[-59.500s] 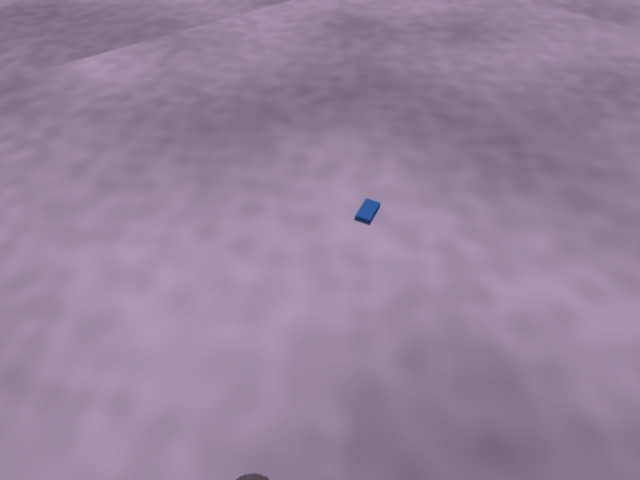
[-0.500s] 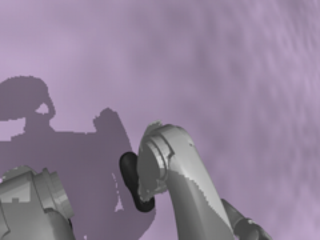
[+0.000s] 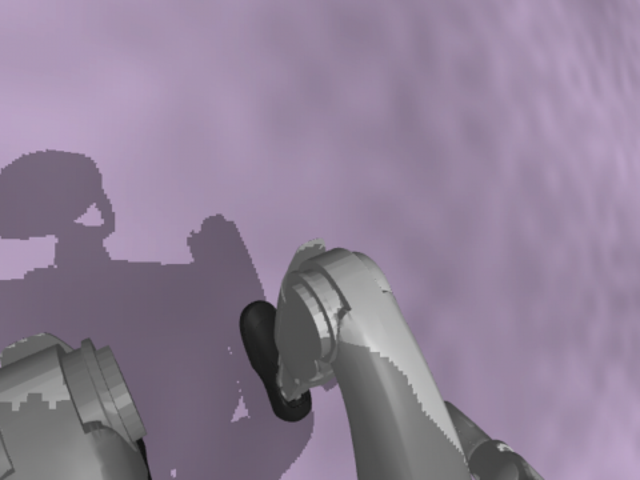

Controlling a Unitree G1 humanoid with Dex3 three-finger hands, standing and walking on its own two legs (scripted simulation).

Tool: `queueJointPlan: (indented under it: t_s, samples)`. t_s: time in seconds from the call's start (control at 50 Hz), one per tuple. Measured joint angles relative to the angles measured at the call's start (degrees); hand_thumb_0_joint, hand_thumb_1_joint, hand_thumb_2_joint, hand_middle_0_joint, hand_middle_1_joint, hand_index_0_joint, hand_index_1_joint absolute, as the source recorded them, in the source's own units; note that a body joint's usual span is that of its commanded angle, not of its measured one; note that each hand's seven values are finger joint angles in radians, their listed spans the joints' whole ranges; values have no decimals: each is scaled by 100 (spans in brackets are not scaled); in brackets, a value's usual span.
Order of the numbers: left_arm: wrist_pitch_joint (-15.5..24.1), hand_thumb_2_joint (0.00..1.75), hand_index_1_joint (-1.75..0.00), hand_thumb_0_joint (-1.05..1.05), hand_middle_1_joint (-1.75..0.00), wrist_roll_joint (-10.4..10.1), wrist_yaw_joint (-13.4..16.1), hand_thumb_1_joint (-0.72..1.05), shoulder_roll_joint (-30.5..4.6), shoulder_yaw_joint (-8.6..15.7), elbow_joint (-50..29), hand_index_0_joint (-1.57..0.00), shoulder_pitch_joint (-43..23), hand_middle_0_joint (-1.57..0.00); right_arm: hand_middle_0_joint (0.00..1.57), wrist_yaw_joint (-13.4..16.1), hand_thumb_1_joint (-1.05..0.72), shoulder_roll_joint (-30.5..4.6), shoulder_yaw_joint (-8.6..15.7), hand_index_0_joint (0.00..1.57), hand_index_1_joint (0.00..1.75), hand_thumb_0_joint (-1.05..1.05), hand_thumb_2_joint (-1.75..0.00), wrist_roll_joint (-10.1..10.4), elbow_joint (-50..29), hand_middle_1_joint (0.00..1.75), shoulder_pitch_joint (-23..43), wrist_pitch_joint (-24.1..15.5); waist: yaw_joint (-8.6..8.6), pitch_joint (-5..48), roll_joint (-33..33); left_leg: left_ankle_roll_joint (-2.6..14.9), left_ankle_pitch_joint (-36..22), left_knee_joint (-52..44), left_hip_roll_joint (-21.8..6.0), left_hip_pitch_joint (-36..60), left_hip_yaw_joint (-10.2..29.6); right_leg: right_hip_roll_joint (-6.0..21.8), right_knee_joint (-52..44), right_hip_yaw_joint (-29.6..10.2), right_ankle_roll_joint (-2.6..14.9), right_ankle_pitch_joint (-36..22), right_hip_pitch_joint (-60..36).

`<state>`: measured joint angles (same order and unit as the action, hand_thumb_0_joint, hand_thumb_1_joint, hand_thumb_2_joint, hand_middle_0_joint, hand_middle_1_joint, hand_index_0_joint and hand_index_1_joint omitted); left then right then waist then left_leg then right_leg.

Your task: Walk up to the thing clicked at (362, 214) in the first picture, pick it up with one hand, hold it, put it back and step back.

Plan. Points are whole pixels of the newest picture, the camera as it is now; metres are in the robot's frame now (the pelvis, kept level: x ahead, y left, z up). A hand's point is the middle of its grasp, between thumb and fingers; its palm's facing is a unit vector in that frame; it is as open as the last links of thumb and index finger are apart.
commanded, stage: rest palm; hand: left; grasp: from above
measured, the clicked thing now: out of the picture +0.48 +0.44 -0.30
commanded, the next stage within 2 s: none
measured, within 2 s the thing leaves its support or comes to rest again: neither
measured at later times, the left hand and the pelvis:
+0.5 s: hand out of the picture +0.43 +0.41 -0.24, palm faces -0.50 -0.19 -0.85, open 14.2 cm; pelvis +0.00 +0.00 +0.00, yaw +0 degrees
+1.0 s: hand out of the picture +0.43 +0.41 -0.24, palm faces -0.46 -0.16 -0.87, open 14.2 cm; pelvis +0.00 +0.00 +0.00, yaw +0 degrees
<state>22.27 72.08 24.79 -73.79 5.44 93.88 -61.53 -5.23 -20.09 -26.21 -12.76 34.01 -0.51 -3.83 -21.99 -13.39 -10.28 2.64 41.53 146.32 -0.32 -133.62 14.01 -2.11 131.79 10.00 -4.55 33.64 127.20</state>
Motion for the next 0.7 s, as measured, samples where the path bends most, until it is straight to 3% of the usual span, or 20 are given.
queueJointPlan:
  t_s: [0.12,0.2,0.34,0.48,0.58,0.7]
  samples:
    - [86,101,-102,0,-101,170,177,-55,37,100,-190,-5,-12,-7,20,6,-90,26,49,20,30,0,-90,-33,-6,30,18,32,0,80,-14,-44,48,10,19,18,33,18,17,26,26,44,-9]
    - [-44,102,-102,0,-100,172,293,-56,-30,76,-71,-5,-116,-7,20,0,-90,-1,120,20,30,0,-90,-27,-14,30,79,-2,-41,126,41,-41,29,8,26,-21,36,24,15,29,18,34,22]
    - [-275,101,-101,0,-100,-23,38,-55,-97,30,105,-5,-171,-7,20,29,-90,-73,186,20,30,0,-89,19,-23,30,88,-17,-20,13,153,12,-36,-16,0,-78,-24,10,-4,-17,-13,-22,74]
    - [-26,100,-103,0,-102,-215,-281,-53,-89,-2,49,-6,-8,-7,20,46,-90,-51,-4,20,30,0,-89,5,-33,30,55,100,15,-115,43,-12,-9,-25,-14,7,-16,3,-4,-17,-31,-19,20]
    - [277,99,-103,0,-104,-53,-134,-53,-97,135,-205,-6,107,-7,20,57,-90,-16,-62,20,30,0,-89,-66,-52,30,53,224,69,-72,-55,-85,46,-22,10,96,46,22,5,33,22,27,-53]
    - [292,100,-102,0,-102,118,175,-54,-43,23,-142,-5,48,-7,20,64,-90,-23,72,20,30,0,-89,-93,-11,30,174,207,63,82,-6,-81,71,-9,24,100,61,34,9,47,15,59,-74]
